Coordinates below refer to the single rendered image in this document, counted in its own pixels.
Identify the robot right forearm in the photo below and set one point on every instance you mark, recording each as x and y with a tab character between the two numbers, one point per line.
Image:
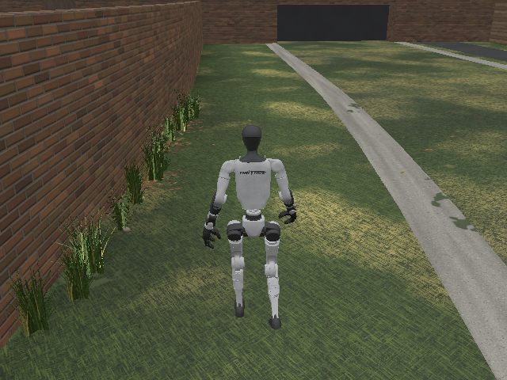
290	205

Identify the robot left hand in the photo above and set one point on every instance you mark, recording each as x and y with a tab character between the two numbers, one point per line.
206	236

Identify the robot right foot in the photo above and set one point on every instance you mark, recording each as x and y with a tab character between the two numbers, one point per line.
275	322

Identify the right robot upper arm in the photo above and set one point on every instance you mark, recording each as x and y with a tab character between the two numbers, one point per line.
281	178

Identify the robot torso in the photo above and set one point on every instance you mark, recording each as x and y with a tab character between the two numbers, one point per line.
253	191

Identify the left robot upper arm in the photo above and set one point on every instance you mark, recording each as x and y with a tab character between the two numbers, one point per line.
223	181

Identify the robot left forearm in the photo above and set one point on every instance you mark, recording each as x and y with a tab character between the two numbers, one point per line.
213	214

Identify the robot right hand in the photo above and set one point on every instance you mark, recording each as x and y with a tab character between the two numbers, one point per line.
284	213

